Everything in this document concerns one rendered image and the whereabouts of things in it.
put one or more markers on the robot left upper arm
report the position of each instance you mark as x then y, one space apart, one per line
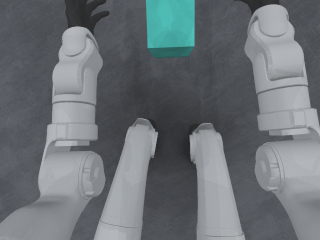
67 182

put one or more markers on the carton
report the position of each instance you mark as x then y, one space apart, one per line
170 27

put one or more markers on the right robot forearm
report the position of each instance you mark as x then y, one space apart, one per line
280 76

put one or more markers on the robot left foot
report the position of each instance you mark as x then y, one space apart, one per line
152 123

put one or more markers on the left robot thigh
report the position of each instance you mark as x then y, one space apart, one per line
122 215

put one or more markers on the robot left hand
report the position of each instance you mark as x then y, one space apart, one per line
78 13

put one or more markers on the robot right upper arm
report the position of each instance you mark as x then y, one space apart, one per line
291 170

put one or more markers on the left robot forearm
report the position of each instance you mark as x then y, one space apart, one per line
74 93

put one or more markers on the robot right hand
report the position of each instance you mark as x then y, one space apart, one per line
256 4

